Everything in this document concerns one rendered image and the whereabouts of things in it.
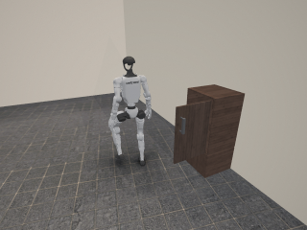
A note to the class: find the left robot hand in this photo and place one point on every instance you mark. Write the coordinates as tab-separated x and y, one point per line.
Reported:
111	124

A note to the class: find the robot right upper arm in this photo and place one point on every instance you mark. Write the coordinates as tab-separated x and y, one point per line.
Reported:
145	86

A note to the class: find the cupboard door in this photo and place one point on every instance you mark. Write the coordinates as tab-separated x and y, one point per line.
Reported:
193	142

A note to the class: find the left robot shin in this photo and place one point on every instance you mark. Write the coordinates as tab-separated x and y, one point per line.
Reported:
117	141

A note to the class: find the robot torso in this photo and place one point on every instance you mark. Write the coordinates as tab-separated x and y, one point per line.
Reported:
131	92

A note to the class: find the handle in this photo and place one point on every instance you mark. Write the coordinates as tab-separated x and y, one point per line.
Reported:
183	124

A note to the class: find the left robot forearm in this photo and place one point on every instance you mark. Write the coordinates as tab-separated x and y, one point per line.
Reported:
114	109

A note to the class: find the right robot hand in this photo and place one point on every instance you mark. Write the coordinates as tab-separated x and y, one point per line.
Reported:
148	112

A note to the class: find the right robot forearm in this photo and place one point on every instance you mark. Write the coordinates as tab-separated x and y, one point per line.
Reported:
148	102

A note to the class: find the robot left upper arm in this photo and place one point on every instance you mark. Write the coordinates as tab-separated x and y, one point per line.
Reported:
117	88

